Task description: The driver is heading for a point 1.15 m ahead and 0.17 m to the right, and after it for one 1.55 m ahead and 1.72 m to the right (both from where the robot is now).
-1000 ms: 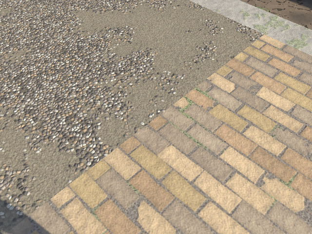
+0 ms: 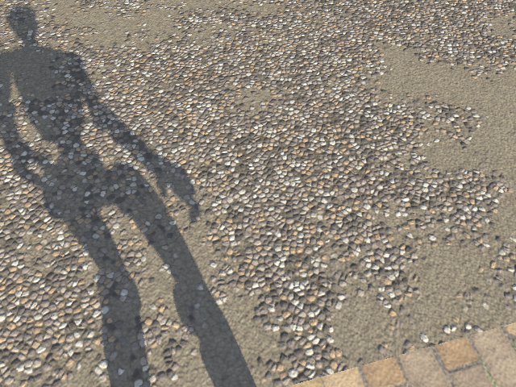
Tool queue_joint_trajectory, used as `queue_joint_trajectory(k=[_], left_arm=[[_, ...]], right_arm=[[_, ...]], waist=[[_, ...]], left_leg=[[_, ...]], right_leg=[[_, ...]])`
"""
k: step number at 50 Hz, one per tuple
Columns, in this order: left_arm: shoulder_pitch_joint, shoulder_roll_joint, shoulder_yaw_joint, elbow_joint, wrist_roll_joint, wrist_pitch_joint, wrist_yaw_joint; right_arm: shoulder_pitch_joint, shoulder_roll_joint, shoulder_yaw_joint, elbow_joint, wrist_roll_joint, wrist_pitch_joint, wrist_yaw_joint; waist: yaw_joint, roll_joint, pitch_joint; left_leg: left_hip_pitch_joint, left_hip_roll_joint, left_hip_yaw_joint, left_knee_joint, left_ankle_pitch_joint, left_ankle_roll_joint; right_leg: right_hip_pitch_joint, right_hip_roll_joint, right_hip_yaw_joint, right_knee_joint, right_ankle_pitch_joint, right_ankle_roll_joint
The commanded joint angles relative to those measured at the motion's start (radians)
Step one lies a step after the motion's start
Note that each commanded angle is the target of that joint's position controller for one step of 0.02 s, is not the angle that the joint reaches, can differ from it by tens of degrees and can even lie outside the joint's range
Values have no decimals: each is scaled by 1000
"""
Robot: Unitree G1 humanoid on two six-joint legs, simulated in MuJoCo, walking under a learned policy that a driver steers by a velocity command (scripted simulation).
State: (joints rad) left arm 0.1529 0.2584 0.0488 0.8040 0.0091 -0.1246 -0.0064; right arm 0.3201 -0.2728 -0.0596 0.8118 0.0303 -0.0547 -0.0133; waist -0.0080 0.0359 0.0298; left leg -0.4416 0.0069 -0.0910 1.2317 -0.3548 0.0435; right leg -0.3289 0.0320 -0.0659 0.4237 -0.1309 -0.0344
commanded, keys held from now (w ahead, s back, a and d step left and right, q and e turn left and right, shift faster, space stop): w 0.28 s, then no key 0.04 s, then e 0.60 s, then w+e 0.08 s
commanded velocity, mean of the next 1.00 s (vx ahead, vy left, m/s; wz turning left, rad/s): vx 0.26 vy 0.00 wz -0.15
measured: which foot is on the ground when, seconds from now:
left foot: up 0.00-0.34, down 0.36-0.88, up 0.90-1.00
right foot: down 0.00-0.36, up 0.38-0.84, down 0.86-1.00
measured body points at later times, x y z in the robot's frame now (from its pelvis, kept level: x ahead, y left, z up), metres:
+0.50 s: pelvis +0.24 +0.08 +0.00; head +0.28 +0.10 +0.45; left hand +0.28 +0.35 -0.14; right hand +0.42 -0.17 -0.09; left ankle +0.30 +0.17 -0.74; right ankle +0.17 -0.08 -0.65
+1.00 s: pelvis +0.32 +0.04 +0.00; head +0.35 +0.00 +0.45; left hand +0.53 +0.28 -0.09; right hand +0.39 -0.27 -0.12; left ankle +0.32 +0.19 -0.66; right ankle +0.32 -0.05 -0.74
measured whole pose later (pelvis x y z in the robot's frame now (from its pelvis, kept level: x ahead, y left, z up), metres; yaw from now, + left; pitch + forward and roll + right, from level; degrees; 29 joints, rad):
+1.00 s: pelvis +0.32 +0.04 +0.00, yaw -15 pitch +3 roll +2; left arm 0.17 0.28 0.08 0.70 -0.02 0.00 -0.01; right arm 0.11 -0.31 -0.09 0.79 0.00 -0.01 -0.02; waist 0.00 0.03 0.03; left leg -0.51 0.05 0.02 1.08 -0.46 -0.03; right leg -0.35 0.03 0.00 0.51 -0.22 -0.07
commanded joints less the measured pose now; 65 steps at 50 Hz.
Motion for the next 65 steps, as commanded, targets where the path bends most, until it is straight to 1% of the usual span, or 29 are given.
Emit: queue_joint_trajectory(k=[1,7,10,13,15,17,18,19,20,21,23,24,26,28,33,39,42,43,44,45,46,47,48,49,51,53,56,61,65], left_arm=[[46,82,22,-13,1,-15,-8],[91,149,41,39,-16,-13,-11],[131,172,41,54,-28,3,-9],[190,194,42,84,-39,20,-10],[189,203,42,95,-42,37,-7],[186,183,31,101,-40,51,-2],[186,139,10,78,-19,46,2],[293,15,-32,64,-1,31,-3],[327,95,-12,105,-23,22,-2],[270,143,6,90,-54,26,-2],[166,125,12,76,-40,50,15],[174,117,17,79,-37,72,20],[196,76,17,72,-31,103,25],[163,62,20,38,-24,119,30],[55,59,24,-37,-17,142,11],[-45,81,43,-127,-21,165,-20],[-8,82,54,-138,-24,164,-29],[38,126,72,-130,-18,160,-17],[107,255,108,-133,-8,157,6],[127,308,111,-149,14,149,8],[139,249,94,-149,13,130,-3],[115,228,88,-147,-3,114,-4],[81,198,83,-148,-28,108,-1],[51,169,73,-155,-44,110,5],[29,159,65,-173,-30,107,16],[51,168,67,-175,-21,92,27],[86,193,76,-169,-26,81,34],[123,208,80,-170,-33,88,26],[118,150,58,-169,-29,96,24]], right_arm=[[39,-27,-12,-76,2,3,4],[-120,-17,8,-140,-20,-9,16],[-232,-13,19,-168,-16,-23,33],[-308,-33,17,-206,-6,-25,45],[-307,-55,9,-219,-11,-29,50],[-111,-117,-28,-161,-33,-35,43],[42,-195,-53,-134,-50,-36,31],[84,-285,-63,-139,-75,-26,20],[130,-215,-49,-134,-64,-21,24],[74,-174,-38,-131,-53,-20,28],[-70,-88,-15,-135,-36,-29,31],[-117,-64,-9,-133,-38,-33,31],[-155,-79,-16,-125,-59,-41,22],[-170,-103,-25,-112,-63,-42,6],[-178,-133,-36,-85,-49,-13,-30],[-165,-179,-56,-59,-24,26,-27],[-172,-180,-61,-48,-2,41,-30],[-112,-159,-58,-24,-8,42,-26],[-120,-118,-46,-49,-45,36,-21],[-185,-81,-28,-110,-65,32,-20],[-240,-122,-40,-105,-50,34,-13],[-239,-122,-43,-109,-25,35,-8],[-225,-121,-46,-93,-23,34,-10],[-238,-142,-54,-95,-32,33,-13],[-243,-129,-55,-99,-33,23,-6],[-263,-115,-51,-101,-30,1,-2],[-301,-83,-39,-106,-29,-25,6],[-330,-96,-37,-122,-12,-50,29],[-218,-98,-41,-86,-13,-75,36]], waist=[[0,-107,-51],[17,-72,-6],[59,-84,11],[79,-105,28],[57,-119,29],[-50,-101,-95],[-107,-28,-229],[-57,248,-349],[-93,169,-463],[-77,132,-354],[-22,52,-199],[12,70,-163],[50,63,-143],[57,65,-118],[28,69,-101],[-10,72,-78],[19,59,-96],[26,-1,-121],[29,-221,-167],[44,-361,-205],[85,-192,-251],[59,-157,-222],[34,-108,-190],[25,-118,-155],[11,-165,-120],[19,-160,-97],[39,-161,-90],[59,-183,-65],[-3,-175,-84]], left_leg=[[-167,112,-29,-12,53,1],[-240,129,5,-344,267,-10],[-169,103,78,-513,353,-17],[-159,85,93,-603,298,-2],[-117,58,110,-663,238,25],[193,-13,154,-759,330,66],[472,132,17,-718,600,115],[782,432,-380,-755,881,281],[765,465,-458,-775,990,331],[674,425,-296,-783,988,309],[466,316,-109,-843,838,212],[359,286,-43,-885,818,189],[247,281,30,-941,826,196],[225,295,78,-973,801,207],[246,300,174,-1001,601,193],[341,353,175,-917,498,169],[355,326,215,-779,496,95],[311,268,257,-663,444,34],[84,162,334,-375,217,-54],[-212,5,244,-128,-336,-120],[-241,16,77,3,-342,-111],[-273,34,48,-2,-245,-89],[-290,57,38,-58,-153,-76],[-291,68,34,-113,-82,-69],[-248,50,41,-176,34,-65],[-234,34,38,-312,96,-67],[-167,11,32,-503,146,-78],[-41,-22,39,-656,121,-74],[191,-19,68,-792,194,-33]], right_leg=[[159,-275,273,-269,17,-176],[188,-270,130,-318,147,-200],[182,-244,66,-295,142,-169],[259,-287,82,-265,105,-151],[308,-307,85,-198,202,-130],[278,-229,29,79,524,-70],[109,-162,-10,335,327,-14],[-261,1,-13,711,-396,62],[-278,6,196,878,-523,68],[-345,-37,190,912,-482,66],[-340,-118,152,791,-354,69],[-261,-132,143,750,-314,75],[-171,-111,116,712,-240,88],[-191,-112,113,644,-189,94],[-173,-125,82,458,-54,81],[-165,-105,22,309,-174,38],[-41,-54,-31,97,-68,-11],[77,-43,10,6,112,-46],[288,-228,265,8,554,-127],[401,-422,578,-16,711,-342],[385,-409,535,-35,659,-356],[359,-347,452,-54,441,-303],[322,-294,418,-84,162,-245],[273,-273,422,-130,-67,-218],[197,-234,437,-207,-291,-214],[198,-223,432,-227,-262,-210],[191,-208,414,-210,-206,-202],[116,-201,474,-178,-276,-202],[50,-162,488,-84,-312,-155]])
Velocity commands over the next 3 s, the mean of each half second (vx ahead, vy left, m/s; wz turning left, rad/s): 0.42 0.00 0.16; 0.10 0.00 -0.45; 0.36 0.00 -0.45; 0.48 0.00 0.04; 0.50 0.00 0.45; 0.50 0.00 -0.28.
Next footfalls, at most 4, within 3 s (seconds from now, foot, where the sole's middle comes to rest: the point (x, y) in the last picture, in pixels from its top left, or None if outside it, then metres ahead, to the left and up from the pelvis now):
0.36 left None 0.34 0.18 -0.77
0.86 right None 0.36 -0.06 -0.77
1.34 left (225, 359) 0.54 0.12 -0.77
1.80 right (362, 304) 0.69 -0.25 -0.77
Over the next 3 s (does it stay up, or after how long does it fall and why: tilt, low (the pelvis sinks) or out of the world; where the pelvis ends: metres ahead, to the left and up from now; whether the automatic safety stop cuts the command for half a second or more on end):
stays up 1.24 -0.30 -0.01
